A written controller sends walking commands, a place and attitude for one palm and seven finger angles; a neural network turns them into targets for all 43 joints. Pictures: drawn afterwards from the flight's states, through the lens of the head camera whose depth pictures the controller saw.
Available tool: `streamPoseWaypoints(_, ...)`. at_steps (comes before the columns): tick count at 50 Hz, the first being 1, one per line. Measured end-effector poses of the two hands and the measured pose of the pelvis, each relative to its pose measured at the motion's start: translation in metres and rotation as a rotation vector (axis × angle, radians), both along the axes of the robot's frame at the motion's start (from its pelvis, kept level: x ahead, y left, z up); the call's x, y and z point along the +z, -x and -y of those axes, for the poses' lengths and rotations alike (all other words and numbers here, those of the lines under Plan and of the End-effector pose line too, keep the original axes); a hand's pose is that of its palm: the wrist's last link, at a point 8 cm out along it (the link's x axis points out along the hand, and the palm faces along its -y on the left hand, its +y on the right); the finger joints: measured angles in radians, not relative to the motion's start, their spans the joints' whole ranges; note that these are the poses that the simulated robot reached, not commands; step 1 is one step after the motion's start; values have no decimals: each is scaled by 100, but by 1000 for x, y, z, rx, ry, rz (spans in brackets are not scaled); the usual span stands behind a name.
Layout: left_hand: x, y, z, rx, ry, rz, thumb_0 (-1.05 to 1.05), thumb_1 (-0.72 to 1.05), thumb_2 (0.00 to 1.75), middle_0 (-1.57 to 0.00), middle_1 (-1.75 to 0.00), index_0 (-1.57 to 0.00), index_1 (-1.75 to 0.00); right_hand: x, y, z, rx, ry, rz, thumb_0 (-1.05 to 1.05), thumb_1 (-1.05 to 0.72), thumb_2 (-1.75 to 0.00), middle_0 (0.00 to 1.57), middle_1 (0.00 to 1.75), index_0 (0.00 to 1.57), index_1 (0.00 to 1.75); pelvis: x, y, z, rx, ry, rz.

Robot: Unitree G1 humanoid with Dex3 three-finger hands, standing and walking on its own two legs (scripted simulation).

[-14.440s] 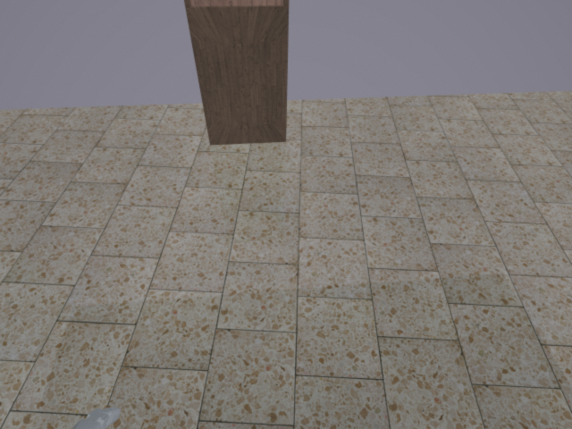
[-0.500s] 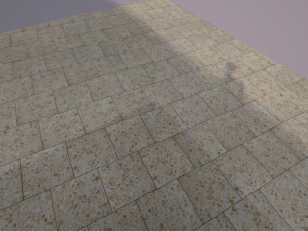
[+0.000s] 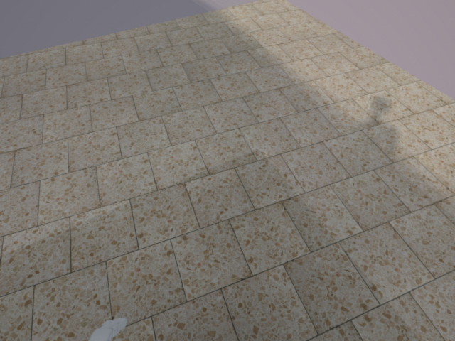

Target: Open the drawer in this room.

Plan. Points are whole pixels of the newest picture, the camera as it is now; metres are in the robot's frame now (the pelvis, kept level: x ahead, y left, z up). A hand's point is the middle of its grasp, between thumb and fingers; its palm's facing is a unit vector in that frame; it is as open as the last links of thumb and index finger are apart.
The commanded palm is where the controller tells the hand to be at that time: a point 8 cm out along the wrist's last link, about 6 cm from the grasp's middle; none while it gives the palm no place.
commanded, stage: turn or walk to find it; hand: left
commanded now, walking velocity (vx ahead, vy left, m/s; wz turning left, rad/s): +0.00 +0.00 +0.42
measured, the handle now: out of the picture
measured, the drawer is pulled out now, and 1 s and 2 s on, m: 0.00 0.00 0.00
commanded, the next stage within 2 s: none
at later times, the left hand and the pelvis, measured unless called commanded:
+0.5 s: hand out of the picture -0.05 +0.20 -0.18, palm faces +0.28 -0.93 -0.24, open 7.4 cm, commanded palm none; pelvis -0.04 +0.00 -0.01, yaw +15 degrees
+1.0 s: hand out of the picture -0.03 +0.21 -0.15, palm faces +0.41 -0.86 -0.28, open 7.4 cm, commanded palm none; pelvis -0.06 -0.02 -0.01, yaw +26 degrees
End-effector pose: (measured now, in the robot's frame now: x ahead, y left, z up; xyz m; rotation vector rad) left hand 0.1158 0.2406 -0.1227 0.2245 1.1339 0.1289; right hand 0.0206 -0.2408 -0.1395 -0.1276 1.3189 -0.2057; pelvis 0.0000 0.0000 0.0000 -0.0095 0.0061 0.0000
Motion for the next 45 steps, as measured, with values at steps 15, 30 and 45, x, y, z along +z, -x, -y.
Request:
streamPoseWaypoints(15, 10, 88, 33, 172, -20, -24, 1, 91, 90, -20, -30, -20, -30, -10, -3, 46, 130, -14, -62, 1, -91, -90, 19, 30, 19, 30, 2, 21, 32, 167, -40, 17)
streamPoseWaypoints(30, -34, 222, -27, 409, 32, -224, 1, 91, 90, -20, -30, -20, -30, 15, -95, -36, 404, 53, 150, 1, -91, -90, 19, 30, 19, 30, -11, 46, -11, 286, -11, 13)
streamPoseWaypoints(45, -2, 187, -28, 444, -11, -35, 1, 91, 90, -20, -30, -19, -30, 3, -76, -43, 471, -15, 88, 0, -90, -90, 20, 30, 20, 30, -1, 57, 2, 407, -12, 12)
